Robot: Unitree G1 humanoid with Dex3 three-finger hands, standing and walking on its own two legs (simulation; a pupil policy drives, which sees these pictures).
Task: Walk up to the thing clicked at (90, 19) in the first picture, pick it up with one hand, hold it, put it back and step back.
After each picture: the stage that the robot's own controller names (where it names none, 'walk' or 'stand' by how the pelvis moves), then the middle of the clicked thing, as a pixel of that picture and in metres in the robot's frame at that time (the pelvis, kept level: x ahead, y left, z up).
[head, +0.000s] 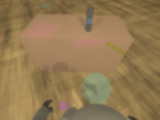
stand; (89, 20) +0.94 +0.09 +0.09
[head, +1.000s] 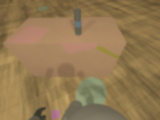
walk; (77, 23) +0.83 +0.24 +0.11
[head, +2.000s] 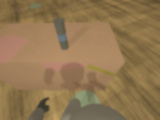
stand; (62, 36) +0.55 +0.29 +0.11
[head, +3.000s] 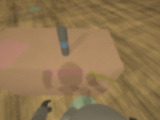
stand; (64, 42) +0.53 +0.26 +0.09
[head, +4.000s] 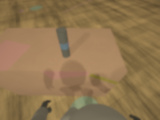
stand; (64, 44) +0.50 +0.25 +0.09
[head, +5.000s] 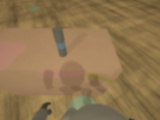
stand; (60, 43) +0.51 +0.28 +0.08
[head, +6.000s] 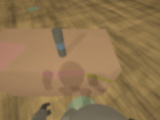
stand; (60, 44) +0.50 +0.28 +0.08
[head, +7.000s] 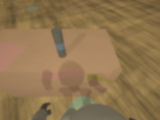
rise first; (59, 44) +0.50 +0.28 +0.08
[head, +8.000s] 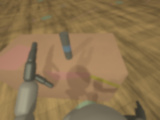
rise first; (66, 47) +0.51 +0.28 +0.09
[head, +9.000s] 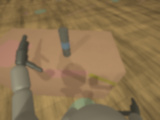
go down; (65, 43) +0.52 +0.26 +0.09
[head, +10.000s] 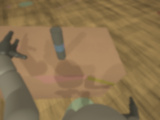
go down; (59, 45) +0.46 +0.25 +0.10
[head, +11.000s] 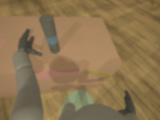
close in; (51, 37) +0.48 +0.26 +0.12
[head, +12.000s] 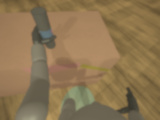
close; (46, 31) +0.51 +0.28 +0.14
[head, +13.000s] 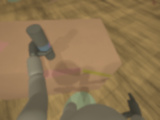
lift; (44, 45) +0.41 +0.30 +0.14
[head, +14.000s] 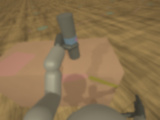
lift; (70, 40) +0.34 +0.14 +0.31
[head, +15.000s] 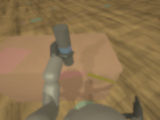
hold; (65, 48) +0.34 +0.18 +0.23
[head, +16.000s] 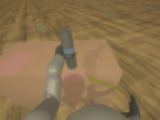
hold; (69, 51) +0.35 +0.17 +0.22
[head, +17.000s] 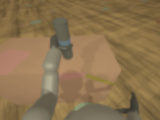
crouch; (64, 42) +0.38 +0.18 +0.26
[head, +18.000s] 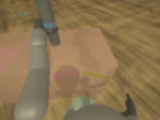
lower; (50, 26) +0.48 +0.26 +0.27
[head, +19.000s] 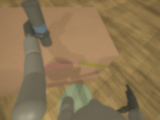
lower; (40, 28) +0.52 +0.28 +0.15
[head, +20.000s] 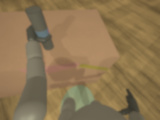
lower; (42, 32) +0.50 +0.28 +0.14
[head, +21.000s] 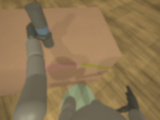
lower; (42, 29) +0.51 +0.28 +0.15
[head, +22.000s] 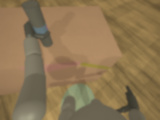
lower; (41, 28) +0.51 +0.29 +0.15
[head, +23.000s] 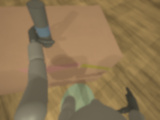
open; (43, 28) +0.50 +0.28 +0.15
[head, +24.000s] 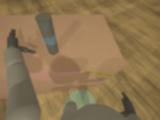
sink last; (49, 37) +0.46 +0.26 +0.13
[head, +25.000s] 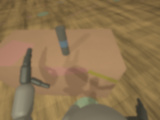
stand; (63, 42) +0.52 +0.30 +0.11
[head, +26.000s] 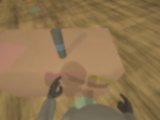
stand; (59, 45) +0.48 +0.28 +0.09
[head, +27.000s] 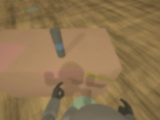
stand; (58, 44) +0.49 +0.29 +0.09
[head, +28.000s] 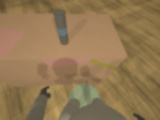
walk; (62, 29) +0.56 +0.25 +0.11
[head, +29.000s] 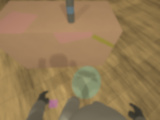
walk; (70, 8) +0.84 +0.28 +0.11
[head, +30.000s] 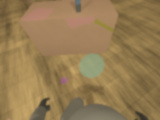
walk; (77, 0) +1.22 +0.30 +0.10
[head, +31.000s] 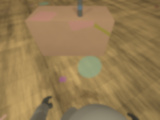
stand; (80, 7) +1.32 +0.27 +0.09
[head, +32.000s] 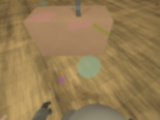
stand; (78, 6) +1.31 +0.28 +0.08
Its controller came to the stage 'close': yes
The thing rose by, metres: 0.21
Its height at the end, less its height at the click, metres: +0.00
